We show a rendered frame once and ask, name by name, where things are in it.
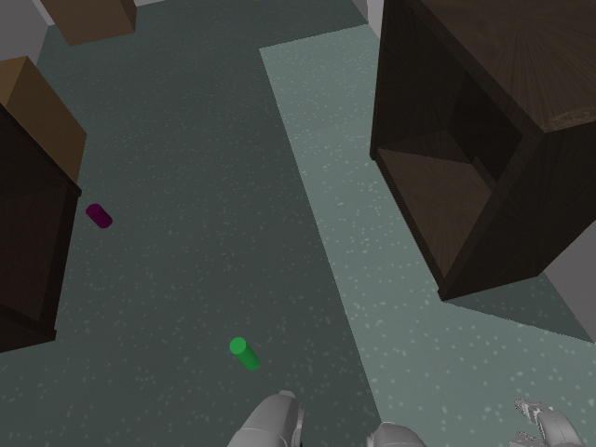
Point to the right robot hand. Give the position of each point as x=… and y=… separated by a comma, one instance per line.
x=554, y=427

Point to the bookshelf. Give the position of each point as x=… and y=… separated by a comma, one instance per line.
x=37, y=211
x=484, y=129

